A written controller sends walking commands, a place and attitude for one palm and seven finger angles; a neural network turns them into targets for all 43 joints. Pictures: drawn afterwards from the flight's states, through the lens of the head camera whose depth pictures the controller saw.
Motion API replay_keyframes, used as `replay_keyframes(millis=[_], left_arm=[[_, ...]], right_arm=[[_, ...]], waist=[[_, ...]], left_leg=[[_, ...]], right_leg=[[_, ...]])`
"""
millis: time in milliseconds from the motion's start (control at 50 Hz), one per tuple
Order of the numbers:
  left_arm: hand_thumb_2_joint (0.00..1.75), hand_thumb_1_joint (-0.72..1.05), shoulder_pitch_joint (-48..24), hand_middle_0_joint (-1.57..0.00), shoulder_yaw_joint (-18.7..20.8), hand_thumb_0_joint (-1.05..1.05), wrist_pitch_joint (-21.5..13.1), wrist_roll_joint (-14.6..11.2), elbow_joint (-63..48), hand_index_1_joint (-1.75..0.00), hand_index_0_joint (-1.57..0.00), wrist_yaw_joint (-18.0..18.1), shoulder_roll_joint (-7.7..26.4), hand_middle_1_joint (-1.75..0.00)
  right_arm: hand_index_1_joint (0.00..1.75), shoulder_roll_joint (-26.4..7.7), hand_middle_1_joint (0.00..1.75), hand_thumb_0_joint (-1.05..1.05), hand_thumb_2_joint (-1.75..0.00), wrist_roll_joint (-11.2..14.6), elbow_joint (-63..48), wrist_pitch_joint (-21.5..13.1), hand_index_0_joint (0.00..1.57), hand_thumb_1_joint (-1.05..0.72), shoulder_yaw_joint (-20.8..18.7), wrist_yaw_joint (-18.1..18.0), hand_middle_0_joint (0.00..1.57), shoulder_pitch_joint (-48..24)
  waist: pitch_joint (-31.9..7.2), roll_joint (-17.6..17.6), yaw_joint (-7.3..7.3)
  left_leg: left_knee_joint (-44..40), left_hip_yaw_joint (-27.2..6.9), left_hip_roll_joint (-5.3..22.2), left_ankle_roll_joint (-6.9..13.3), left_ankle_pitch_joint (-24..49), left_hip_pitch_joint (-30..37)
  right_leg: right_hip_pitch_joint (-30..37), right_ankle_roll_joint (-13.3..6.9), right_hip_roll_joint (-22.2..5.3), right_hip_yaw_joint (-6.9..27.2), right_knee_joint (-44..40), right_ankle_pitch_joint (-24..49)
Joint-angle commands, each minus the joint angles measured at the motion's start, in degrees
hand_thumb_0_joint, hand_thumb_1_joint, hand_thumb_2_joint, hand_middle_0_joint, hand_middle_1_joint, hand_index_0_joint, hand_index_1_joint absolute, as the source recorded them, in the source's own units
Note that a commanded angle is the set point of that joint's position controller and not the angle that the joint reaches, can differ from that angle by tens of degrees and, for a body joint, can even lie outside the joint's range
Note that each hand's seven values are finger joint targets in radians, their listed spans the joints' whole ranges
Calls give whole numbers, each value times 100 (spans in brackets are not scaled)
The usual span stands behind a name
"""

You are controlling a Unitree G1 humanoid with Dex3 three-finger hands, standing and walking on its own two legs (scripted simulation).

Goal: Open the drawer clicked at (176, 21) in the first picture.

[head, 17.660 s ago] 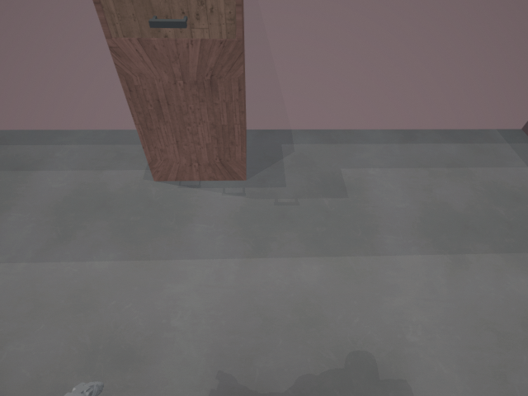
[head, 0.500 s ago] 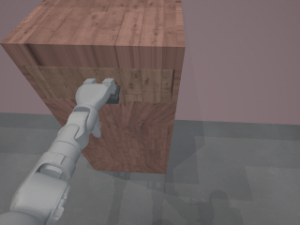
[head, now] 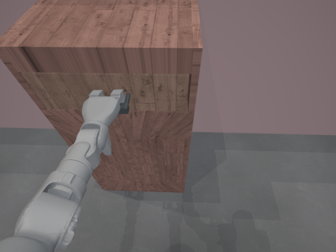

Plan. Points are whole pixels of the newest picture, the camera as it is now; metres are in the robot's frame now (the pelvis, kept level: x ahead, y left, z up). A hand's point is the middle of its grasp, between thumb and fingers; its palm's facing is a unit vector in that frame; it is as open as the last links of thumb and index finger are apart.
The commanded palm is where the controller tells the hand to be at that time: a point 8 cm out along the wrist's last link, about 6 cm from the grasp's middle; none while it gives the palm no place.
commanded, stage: lower the fingers behind the handle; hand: left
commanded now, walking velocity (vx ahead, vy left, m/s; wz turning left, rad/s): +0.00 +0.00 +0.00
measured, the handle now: (107, 102) +0.49 +0.17 +0.06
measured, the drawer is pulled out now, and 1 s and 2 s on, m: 0.00 0.00 0.07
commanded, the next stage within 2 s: close the thumb around the handle in 0.20 s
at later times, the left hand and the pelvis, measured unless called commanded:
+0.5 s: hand (107, 121) +0.44 +0.17 +0.04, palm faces -0.04 -0.05 -1.00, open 12.7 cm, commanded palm +0.42 +0.17 +0.10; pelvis +0.00 +0.00 +0.00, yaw +0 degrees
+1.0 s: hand (108, 121) +0.45 +0.16 +0.04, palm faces -0.04 -0.05 -1.00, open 5.4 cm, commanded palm +0.42 +0.17 +0.10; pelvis +0.01 +0.00 +0.00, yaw +0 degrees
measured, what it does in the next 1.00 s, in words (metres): stands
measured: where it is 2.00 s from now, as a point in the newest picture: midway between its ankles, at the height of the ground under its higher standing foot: outside the picture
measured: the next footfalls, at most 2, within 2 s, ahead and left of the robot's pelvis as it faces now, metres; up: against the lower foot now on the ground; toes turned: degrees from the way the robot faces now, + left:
none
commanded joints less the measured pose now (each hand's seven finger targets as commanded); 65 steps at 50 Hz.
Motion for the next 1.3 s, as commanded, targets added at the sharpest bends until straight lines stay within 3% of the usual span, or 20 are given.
replay_keyframes(millis=[0, 60, 100, 200, 280, 380, 400, 460, 620, 660, 700, 740, 780, 840, 980, 1040, 1140, 1160, 1220, 1280], left_arm=[[30, -50, -2450, -30, 367, 0, -43, 14, -1048, -120, -30, 179, 1061, -120], [30, -50, -2337, -30, 511, 0, -85, 19, -1061, -120, -30, 167, 1222, -120], [30, -50, -2340, -30, 352, 0, -72, 8, -1054, -120, -30, 175, 1032, -120], [30, -50, -2489, -30, 482, 0, -21, 31, -960, -120, -30, 183, 1272, -120], [30, -50, -2379, -30, 358, 0, -44, 15, -989, -120, -30, 161, 1031, -120], [42, -22, -2422, -32, 384, 0, -69, 16, -1096, -123, -32, 153, 1068, -123], [44, -16, -2452, -32, 213, 0, -76, 16, -1139, -124, -32, 143, 843, -124], [52, 0, -2191, -34, 373, 0, -97, -15, -1138, -125, -34, 152, 949, -125], [71, 45, -2266, -37, 441, 0, -25, 21, -1176, -130, -37, 195, 1085, -130], [76, 56, -2134, -38, 366, 0, -2, 32, -1152, -131, -38, 193, 953, -131], [80, 68, -2327, -38, 148, 0, 28, -7, -1210, -133, -38, 177, 701, -133], [85, 79, -2359, -39, 317, 0, 54, 14, -1047, -134, -39, 158, 960, -134], [90, 90, -2439, -40, 217, 0, 84, 34, -1030, -135, -40, 145, 882, -135], [90, 90, -2356, -40, 359, 0, 26, 11, -1144, -135, -40, 111, 1022, -135], [90, 90, -1960, -40, 474, 0, -54, -24, -1254, -135, -40, 88, 1095, -135], [90, 90, -2141, -40, 449, 0, -57, -20, -1347, -135, -40, 95, 1110, -135], [90, 90, -1604, -40, 622, 0, -24, -35, -1330, -135, -40, 76, 1256, -135], [90, 90, -1476, -40, 524, 0, -1, -51, -1324, -135, -40, 60, 1117, -135], [90, 90, -1025, -40, 782, 0, 15, -71, -1479, -135, -40, 26, 1390, -135], [90, 90, -574, -40, 626, 0, 17, -108, -2081, -135, -40, 7, 1145, -135]], right_arm=[[30, -784, 30, 0, -90, -7, -506, -142, 20, -90, -258, -65, 20, 140], [30, -799, 30, 0, -90, -5, -527, -147, 20, -90, -254, -66, 20, 162], [30, -777, 30, 0, -90, -2, -542, -148, 20, -90, -248, -62, 20, 134], [30, -817, 30, 0, -90, 11, -504, -159, 20, -90, -238, -92, 20, 164], [30, -791, 30, 0, -90, -3, -513, -155, 20, -90, -269, -59, 20, 199], [30, -808, 30, 0, -90, -17, -514, -131, 20, -90, -276, -49, 20, 200], [30, -791, 30, 0, -90, -20, -515, -134, 20, -90, -288, -41, 20, 202], [30, -790, 30, 0, -90, -23, -517, -122, 20, -90, -299, -14, 20, 193], [30, -796, 30, 0, -90, -24, -537, -87, 20, -90, -263, -12, 20, 136], [30, -770, 30, 0, -90, -17, -540, -78, 20, -90, -276, 0, 20, 134], [30, -771, 30, 0, -90, -18, -538, -84, 20, -90, -282, 7, 20, 131], [30, -801, 30, 0, -90, -8, -519, -73, 20, -90, -257, -15, 20, 147], [30, -795, 30, 0, -90, -4, -519, -72, 20, -90, -248, -34, 20, 118], [30, -789, 30, 0, -90, -22, -543, -80, 20, -90, -254, -47, 20, 129], [30, -782, 30, 0, -90, -23, -601, -59, 20, -90, -255, -38, 20, 57], [30, -792, 30, 0, -90, -17, -586, -70, 20, -90, -254, -32, 20, 81], [30, -788, 30, 0, -90, -8, -663, -56, 20, -90, -235, -37, 20, 19], [30, -775, 30, 0, -90, -9, -681, -56, 20, -90, -238, -37, 20, -24], [30, -792, 30, 0, -90, -3, -744, -37, 20, -90, -218, -34, 20, -106], [30, -760, 30, 0, -90, 11, -850, -45, 20, -90, -242, 6, 20, -211]], waist=[[-1847, -377, -77], [-1943, -385, -5], [-1834, -325, -43], [-1857, -407, -78], [-1949, -229, -71], [-2067, -339, -74], [-2037, -352, -105], [-2027, -357, -15], [-2002, -399, -10], [-1990, -308, 13], [-1887, -346, -86], [-1886, -439, -77], [-1815, -389, -102], [-2110, -336, -25], [-2012, -411, 68], [-2019, -313, 28], [-2069, -392, 185], [-1984, -427, 175], [-2016, -470, 320], [-2135, -327, 375]], left_leg=[[-139, -232, -90, 66, 1970, 1329], [-139, -232, -101, 66, 2073, 1293], [-134, -222, -101, 61, 2033, 1289], [-142, -216, -103, 70, 1837, 1209], [-80, -243, -82, 47, 2150, 1414], [-47, -260, -84, 58, 2295, 1451], [-49, -272, -74, 49, 2321, 1478], [-40, -266, -77, 52, 2460, 1495], [-74, -266, -84, 48, 2387, 1401], [-63, -264, -76, 39, 2478, 1470], [-74, -271, -61, 43, 2364, 1517], [-99, -273, -68, 51, 2237, 1423], [-110, -274, -74, 51, 2156, 1418], [-80, -262, -85, 57, 2358, 1495], [-84, -218, -93, 57, 2472, 1399], [-105, -232, -73, 50, 2455, 1447], [-148, -182, -99, 49, 2492, 1337], [-164, -165, -98, 51, 2451, 1335], [-212, -151, -98, 46, 2583, 1284], [-208, -145, -79, 42, 2959, 1504]], right_leg=[[624, 17, 57, 245, -408, 2273], [741, 11, 53, 255, -372, 2392], [649, 11, 57, 241, -390, 2342], [653, 31, 47, 274, -413, 2187], [551, 3, 76, 219, -351, 2331], [614, 12, 79, 231, -319, 2495], [556, 12, 77, 205, -315, 2470], [635, 5, 82, 210, -313, 2603], [729, -5, 73, 214, -311, 2588], [647, -9, 89, 189, -291, 2579], [523, 5, 88, 174, -343, 2449], [586, 8, 81, 189, -346, 2385], [507, 5, 78, 195, -362, 2303], [719, 2, 65, 222, -320, 2554], [860, 12, 63, 243, -318, 2790], [803, 11, 59, 233, -326, 2707], [1075, 8, 49, 255, -327, 2883], [1062, 16, 49, 252, -357, 2888], [1313, 7, 33, 292, -356, 3112], [1343, 15, 43, 286, -337, 3363]])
